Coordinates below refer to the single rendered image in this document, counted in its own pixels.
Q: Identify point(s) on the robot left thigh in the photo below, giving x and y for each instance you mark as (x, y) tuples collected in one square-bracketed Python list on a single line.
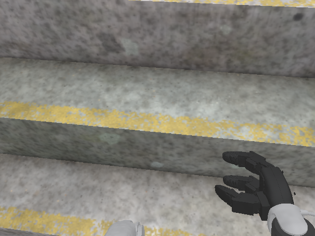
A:
[(126, 228)]

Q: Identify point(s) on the robot right hand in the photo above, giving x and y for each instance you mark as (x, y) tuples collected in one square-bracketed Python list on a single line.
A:
[(260, 195)]

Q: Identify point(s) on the right robot forearm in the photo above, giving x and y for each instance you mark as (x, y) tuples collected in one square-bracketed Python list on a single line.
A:
[(286, 220)]

